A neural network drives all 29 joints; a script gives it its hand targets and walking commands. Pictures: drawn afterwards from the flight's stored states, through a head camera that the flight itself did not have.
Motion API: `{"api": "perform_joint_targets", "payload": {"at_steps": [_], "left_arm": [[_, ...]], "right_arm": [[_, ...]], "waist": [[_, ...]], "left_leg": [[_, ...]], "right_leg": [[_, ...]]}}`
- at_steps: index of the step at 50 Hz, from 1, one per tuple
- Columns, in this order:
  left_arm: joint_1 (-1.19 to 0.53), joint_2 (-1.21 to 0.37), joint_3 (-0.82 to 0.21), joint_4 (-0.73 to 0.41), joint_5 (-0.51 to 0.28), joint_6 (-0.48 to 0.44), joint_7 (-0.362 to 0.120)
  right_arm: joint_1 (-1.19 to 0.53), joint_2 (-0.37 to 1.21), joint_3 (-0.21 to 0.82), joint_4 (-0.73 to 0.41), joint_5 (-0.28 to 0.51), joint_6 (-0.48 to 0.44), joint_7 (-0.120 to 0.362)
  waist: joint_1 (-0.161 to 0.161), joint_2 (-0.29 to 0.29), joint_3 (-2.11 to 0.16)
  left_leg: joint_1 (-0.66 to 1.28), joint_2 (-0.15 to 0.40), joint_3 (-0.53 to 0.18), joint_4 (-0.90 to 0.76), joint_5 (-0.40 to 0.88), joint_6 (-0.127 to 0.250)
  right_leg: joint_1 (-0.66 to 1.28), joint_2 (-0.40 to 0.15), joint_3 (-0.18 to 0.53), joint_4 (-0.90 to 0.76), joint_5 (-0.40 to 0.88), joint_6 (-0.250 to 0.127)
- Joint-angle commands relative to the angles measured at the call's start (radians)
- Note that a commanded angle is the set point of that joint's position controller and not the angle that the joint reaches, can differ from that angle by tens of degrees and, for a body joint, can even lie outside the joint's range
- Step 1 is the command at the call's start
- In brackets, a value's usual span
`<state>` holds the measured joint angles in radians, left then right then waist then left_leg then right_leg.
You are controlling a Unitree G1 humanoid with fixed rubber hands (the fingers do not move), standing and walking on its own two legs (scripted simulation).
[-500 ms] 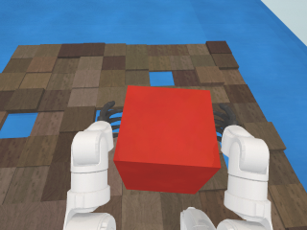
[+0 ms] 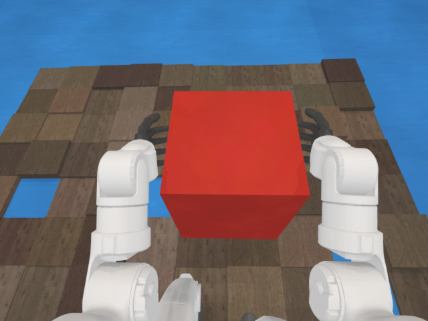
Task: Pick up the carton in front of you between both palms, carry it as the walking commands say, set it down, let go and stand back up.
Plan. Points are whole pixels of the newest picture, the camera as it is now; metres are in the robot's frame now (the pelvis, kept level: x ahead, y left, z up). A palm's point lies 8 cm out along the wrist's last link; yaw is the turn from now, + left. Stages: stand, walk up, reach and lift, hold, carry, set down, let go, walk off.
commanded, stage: carry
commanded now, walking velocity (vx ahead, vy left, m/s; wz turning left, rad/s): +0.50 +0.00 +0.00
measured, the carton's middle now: (230, 172) +0.37 +0.01 +0.01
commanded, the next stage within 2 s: none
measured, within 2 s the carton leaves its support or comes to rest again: neither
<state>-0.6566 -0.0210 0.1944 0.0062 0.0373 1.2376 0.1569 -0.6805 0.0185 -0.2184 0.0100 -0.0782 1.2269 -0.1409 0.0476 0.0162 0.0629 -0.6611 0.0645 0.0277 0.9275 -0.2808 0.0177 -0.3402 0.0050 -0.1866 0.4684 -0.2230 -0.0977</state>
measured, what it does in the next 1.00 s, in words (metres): walks ahead: left foot 0.04 m lower, then right foot 0.03 m higher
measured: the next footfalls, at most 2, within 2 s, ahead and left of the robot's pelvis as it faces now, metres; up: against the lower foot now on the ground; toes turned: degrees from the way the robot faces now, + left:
left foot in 0.24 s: +0.31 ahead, +0.12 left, -0.04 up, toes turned +3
right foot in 0.66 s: +0.59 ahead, -0.06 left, -0.01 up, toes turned -7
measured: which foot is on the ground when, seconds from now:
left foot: up 0.00-0.22, down 0.24-0.68, up 0.70-0.98, down 1.00-1.00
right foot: down 0.00-0.24, up 0.26-0.64, down 0.66-1.00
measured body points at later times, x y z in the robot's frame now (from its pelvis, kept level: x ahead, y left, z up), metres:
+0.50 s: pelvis +0.30 +0.05 -0.04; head +0.35 +0.07 +0.41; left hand +0.71 +0.19 +0.09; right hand +0.69 -0.11 +0.10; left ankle +0.27 +0.12 -0.78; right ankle +0.34 -0.09 -0.68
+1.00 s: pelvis +0.62 +0.03 -0.02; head +0.69 +0.04 +0.43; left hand +0.99 +0.21 +0.10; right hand +1.01 -0.10 +0.10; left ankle +0.73 +0.16 -0.73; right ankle +0.56 -0.06 -0.74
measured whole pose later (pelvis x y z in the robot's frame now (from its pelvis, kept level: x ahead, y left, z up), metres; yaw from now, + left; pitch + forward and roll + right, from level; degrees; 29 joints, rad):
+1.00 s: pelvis +0.62 +0.03 -0.02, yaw +0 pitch +5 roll +0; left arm -0.66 -0.06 0.20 -0.10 0.04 1.23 0.17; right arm -0.64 0.05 -0.25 -0.15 -0.09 1.24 -0.14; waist 0.08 0.00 0.05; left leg -0.60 0.02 0.01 0.67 -0.15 0.01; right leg -0.31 -0.03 -0.13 0.65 -0.10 -0.12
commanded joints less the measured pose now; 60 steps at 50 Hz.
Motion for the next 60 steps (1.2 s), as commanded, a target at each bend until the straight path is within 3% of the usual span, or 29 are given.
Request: {"api": "perform_joint_targets", "payload": {"at_steps": [1, 8, 10, 11, 12, 13, 14, 15, 16, 18, 24, 28, 31, 33, 34, 35, 36, 37, 39, 45, 49, 50, 51, 52, 53, 54, 55, 57, 60], "left_arm": [[-0.830, -1.064, -0.670, -0.238, -0.488, -0.031, -0.263], [-0.849, -0.922, -0.627, -0.160, -0.446, 0.051, -0.248], [-0.891, -0.906, -0.606, -0.113, -0.445, 0.073, -0.245], [-0.918, -0.905, -0.595, -0.090, -0.449, 0.081, -0.244], [-0.940, -0.901, -0.583, -0.066, -0.450, 0.089, -0.244], [-0.966, -0.911, -0.574, -0.037, -0.458, 0.105, -0.245], [-1.007, -0.914, -0.539, -0.013, -0.466, 0.120, -0.241], [-1.042, -0.920, -0.528, -0.007, -0.469, 0.131, -0.235], [-1.086, -0.945, -0.517, -0.007, -0.473, 0.137, -0.230], [-1.103, -0.991, -0.484, 0.007, -0.468, 0.142, -0.221], [-0.998, -1.126, -0.447, 0.099, -0.406, 0.115, -0.210], [-0.950, -1.187, -0.482, 0.094, -0.383, 0.054, -0.220], [-0.888, -1.189, -0.523, 0.071, -0.379, 0.014, -0.219], [-0.842, -1.187, -0.549, 0.045, -0.382, -0.009, -0.226], [-0.819, -1.156, -0.555, 0.025, -0.370, -0.027, -0.228], [-0.771, -1.164, -0.568, 0.029, -0.373, -0.042, -0.228], [-0.761, -1.152, -0.587, -0.019, -0.385, -0.047, -0.230], [-0.786, -1.179, -0.624, -0.076, -0.410, -0.056, -0.234], [-0.849, -1.202, -0.684, -0.192, -0.459, -0.068, -0.239], [-0.824, -1.118, -0.757, -0.287, -0.494, -0.065, -0.261], [-0.830, -1.026, -0.746, -0.266, -0.489, -0.036, -0.272], [-0.824, -0.996, -0.735, -0.238, -0.484, -0.023, -0.270], [-0.826, -0.982, -0.728, -0.206, -0.490, -0.002, -0.270], [-0.845, -0.969, -0.708, -0.184, -0.498, 0.017, -0.273], [-0.839, -0.977, -0.691, -0.147, -0.501, 0.035, -0.278], [-0.850, -0.989, -0.663, -0.091, -0.496, 0.047, -0.282], [-0.836, -0.990, -0.625, -0.029, -0.482, 0.057, -0.284], [-0.846, -1.007, -0.564, 0.000, -0.457, 0.067, -0.282], [-0.869, -0.966, -0.475, 0.014, -0.382, 0.079, -0.259]], "right_arm": [[-0.722, 1.071, 0.678, -0.182, 0.442, -0.021, 0.194], [-0.795, 0.926, 0.641, -0.130, 0.450, 0.077, 0.209], [-0.809, 0.905, 0.599, -0.068, 0.447, 0.105, 0.218], [-0.817, 0.896, 0.571, -0.040, 0.442, 0.115, 0.222], [-0.828, 0.878, 0.542, -0.014, 0.436, 0.125, 0.227], [-0.851, 0.852, 0.515, 0.031, 0.431, 0.136, 0.226], [-0.861, 0.821, 0.487, 0.080, 0.414, 0.142, 0.221], [-0.866, 0.840, 0.468, 0.086, 0.417, 0.145, 0.218], [-0.912, 0.870, 0.450, 0.066, 0.428, 0.149, 0.220], [-0.995, 0.939, 0.451, 0.032, 0.468, 0.157, 0.226], [-0.977, 1.104, 0.439, 0.062, 0.470, 0.133, 0.250], [-0.972, 1.186, 0.503, 0.026, 0.482, 0.071, 0.270], [-0.938, 1.200, 0.565, -0.012, 0.497, 0.032, 0.270], [-0.889, 1.191, 0.601, -0.030, 0.493, 0.007, 0.263], [-0.890, 1.205, 0.618, -0.052, 0.492, 0.002, 0.261], [-0.856, 1.187, 0.623, -0.068, 0.483, 0.001, 0.260], [-0.847, 1.193, 0.638, -0.072, 0.471, -0.011, 0.252], [-0.841, 1.173, 0.635, -0.107, 0.462, -0.020, 0.247], [-0.806, 1.148, 0.651, -0.158, 0.445, -0.033, 0.235], [-0.693, 1.053, 0.698, -0.228, 0.399, -0.045, 0.203], [-0.719, 0.965, 0.715, -0.235, 0.409, -0.014, 0.200], [-0.707, 0.942, 0.705, -0.206, 0.410, 0.001, 0.204], [-0.710, 0.915, 0.687, -0.156, 0.395, 0.011, 0.205], [-0.651, 0.881, 0.648, -0.092, 0.366, 0.018, 0.205], [-0.596, 0.881, 0.622, -0.033, 0.354, 0.029, 0.203], [-0.610, 0.876, 0.599, -0.011, 0.357, 0.037, 0.200], [-0.616, 0.895, 0.591, 0.005, 0.362, 0.046, 0.199], [-0.733, 0.960, 0.609, -0.062, 0.406, 0.053, 0.198], [-0.991, 1.035, 0.633, -0.189, 0.502, 0.068, 0.212]], "waist": [[0.005, -0.133, -0.613], [0.062, -0.135, -0.509], [0.034, -0.129, -0.510], [-0.016, -0.084, -0.544], [-0.048, -0.007, -0.571], [-0.042, 0.182, -0.623], [-0.108, 0.311, -0.689], [-0.121, 0.273, -0.673], [-0.122, 0.190, -0.634], [-0.105, 0.096, -0.604], [-0.114, 0.127, -0.587], [-0.114, 0.130, -0.523], [-0.061, 0.153, -0.584], [0.030, 0.120, -0.669], [0.045, -0.105, -0.788], [0.090, -0.332, -0.855], [0.068, -0.256, -0.843], [0.065, -0.151, -0.784], [0.042, -0.076, -0.689], [0.044, -0.146, -0.673], [0.042, -0.147, -0.584], [0.036, -0.116, -0.569], [0.015, -0.003, -0.578], [-0.053, 0.097, -0.628], [-0.133, 0.232, -0.641], [-0.172, 0.266, -0.626], [-0.207, 0.228, -0.650], [-0.202, 0.068, -0.650], [-0.118, -0.046, -0.611]], "left_leg": [[-0.042, 0.011, 0.004, -0.101, 0.157, -0.009], [0.049, -0.046, 0.059, -0.448, 0.326, 0.015], [0.211, -0.057, 0.085, -0.557, 0.391, 0.043], [0.411, -0.067, 0.130, -0.599, 0.447, 0.047], [0.639, -0.003, 0.081, -0.499, 0.470, 0.037], [0.907, 0.226, -0.179, -0.305, 0.923, 0.079], [1.077, 0.314, -0.421, -0.350, 0.727, 0.231], [1.039, 0.318, -0.496, -0.431, 0.482, 0.260], [0.996, 0.289, -0.476, -0.452, 0.378, 0.245], [0.915, 0.254, -0.385, -0.452, 0.452, 0.218], [0.855, 0.184, -0.204, -0.498, 0.522, 0.189], [0.762, 0.124, -0.073, -0.530, 0.692, 0.148], [0.744, 0.092, 0.047, -0.338, 1.092, 0.096], [0.610, 0.054, 0.082, -0.046, 0.950, 0.034], [0.201, -0.039, 0.015, 0.225, 0.458, -0.019], [-0.034, -0.176, -0.024, 0.498, -0.192, -0.037], [-0.124, -0.099, -0.134, 0.600, -0.205, 0.000], [-0.153, -0.069, -0.124, 0.537, -0.172, 0.016], [-0.161, -0.026, -0.113, 0.366, -0.140, 0.029], [-0.020, -0.042, -0.023, -0.057, 0.025, -0.011], [0.154, -0.095, 0.061, -0.396, 0.243, -0.005], [0.251, -0.116, 0.093, -0.510, 0.365, 0.001], [0.431, -0.124, 0.127, -0.528, 0.499, 0.024], [0.778, -0.048, 0.011, -0.441, 0.590, 0.099], [1.079, 0.069, -0.196, -0.443, 0.727, 0.184], [1.306, 0.156, -0.319, -0.376, 0.878, 0.234], [1.421, 0.208, -0.369, -0.322, 0.934, 0.244], [1.314, 0.240, -0.420, -0.337, 0.646, 0.191], [0.952, 0.142, -0.245, -0.508, 0.183, 0.152]], "right_leg": [[0.544, -0.246, 0.254, -0.056, 0.504, -0.121], [0.542, -0.192, 0.192, 0.093, 0.448, -0.076], [0.469, -0.171, 0.157, 0.222, 0.467, -0.035], [0.358, -0.141, 0.110, 0.381, 0.438, -0.004], [0.131, -0.109, 0.099, 0.538, 0.219, 0.020], [-0.147, -0.046, 0.098, 0.696, -0.303, 0.057], [-0.376, 0.042, 0.157, 0.894, -0.397, 0.074], [-0.480, 0.014, 0.186, 0.959, -0.371, 0.067], [-0.540, -0.008, 0.196, 0.968, -0.336, 0.062], [-0.566, -0.043, 0.198, 0.930, -0.252, 0.070], [-0.582, -0.064, 0.128, 0.719, -0.186, 0.084], [-0.381, -0.015, 0.049, 0.352, -0.008, 0.070], [-0.115, 0.082, -0.046, 0.211, 0.082, 0.024], [0.256, 0.053, -0.018, -0.015, 0.336, 0.003], [0.664, -0.206, 0.393, 0.056, 0.465, -0.142], [0.800, -0.341, 0.722, -0.007, 0.529, -0.266], [0.804, -0.329, 0.673, 0.029, 0.399, -0.247], [0.735, -0.307, 0.613, 0.032, 0.371, -0.203], [0.614, -0.285, 0.546, 0.033, 0.316, -0.149], [0.469, -0.259, 0.371, 0.011, 0.471, -0.154], [0.376, -0.170, 0.232, 0.077, 0.470, -0.096], [0.333, -0.144, 0.190, 0.142, 0.423, -0.076], [0.246, -0.062, 0.099, 0.251, 0.485, -0.010], [-0.032, -0.060, 0.099, 0.392, 0.503, 0.051], [-0.385, -0.008, 0.123, 0.472, -0.069, 0.080], [-0.679, 0.033, 0.164, 0.605, -0.370, 0.098], [-0.832, 0.024, 0.217, 0.721, -0.458, 0.097], [-0.865, -0.051, 0.342, 0.729, -0.451, 0.048], [-0.495, -0.016, 0.168, 0.408, -0.256, 0.086]]}}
